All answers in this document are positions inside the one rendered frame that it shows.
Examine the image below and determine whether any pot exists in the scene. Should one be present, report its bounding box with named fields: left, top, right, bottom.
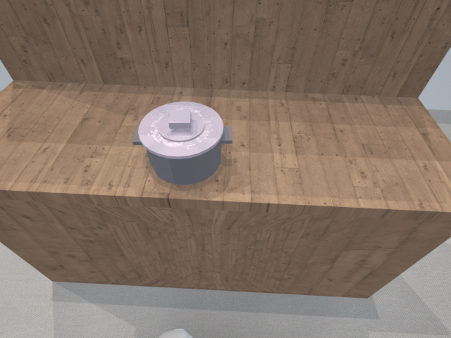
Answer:
left=132, top=126, right=233, bottom=185

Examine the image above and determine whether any lid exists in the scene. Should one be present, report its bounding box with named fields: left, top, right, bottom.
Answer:
left=138, top=101, right=223, bottom=159

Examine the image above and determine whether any table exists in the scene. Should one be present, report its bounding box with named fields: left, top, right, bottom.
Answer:
left=0, top=0, right=451, bottom=299

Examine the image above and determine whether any knob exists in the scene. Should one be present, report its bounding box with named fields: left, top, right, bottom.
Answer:
left=168, top=110, right=192, bottom=129

